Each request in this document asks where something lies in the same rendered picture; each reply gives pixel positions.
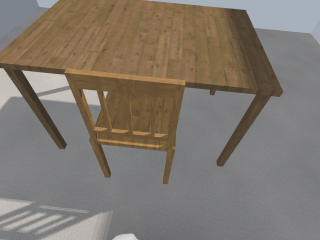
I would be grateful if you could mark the chair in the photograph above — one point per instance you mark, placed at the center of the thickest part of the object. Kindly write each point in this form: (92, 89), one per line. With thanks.
(139, 112)

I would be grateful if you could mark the table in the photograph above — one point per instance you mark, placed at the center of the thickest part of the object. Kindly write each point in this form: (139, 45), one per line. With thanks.
(211, 48)

